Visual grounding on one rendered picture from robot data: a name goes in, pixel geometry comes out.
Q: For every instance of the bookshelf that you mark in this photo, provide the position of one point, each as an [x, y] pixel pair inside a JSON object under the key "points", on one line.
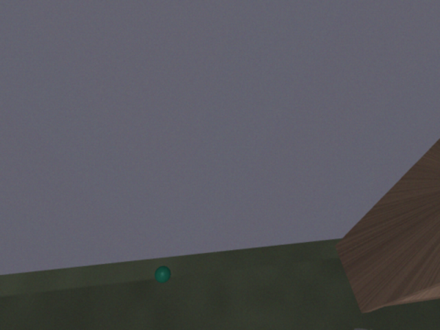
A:
{"points": [[392, 255]]}

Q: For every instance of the ball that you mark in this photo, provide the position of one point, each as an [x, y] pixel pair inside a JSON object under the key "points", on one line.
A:
{"points": [[162, 274]]}

